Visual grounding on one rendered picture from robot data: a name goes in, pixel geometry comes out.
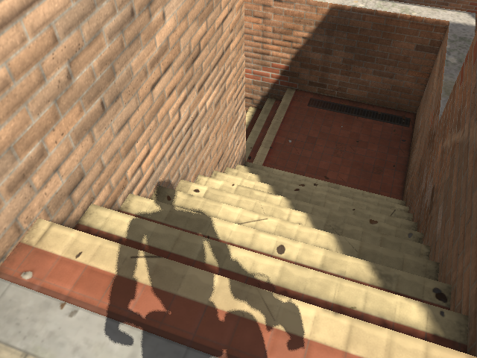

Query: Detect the stairs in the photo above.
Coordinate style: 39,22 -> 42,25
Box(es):
73,162 -> 468,354
246,98 -> 282,163

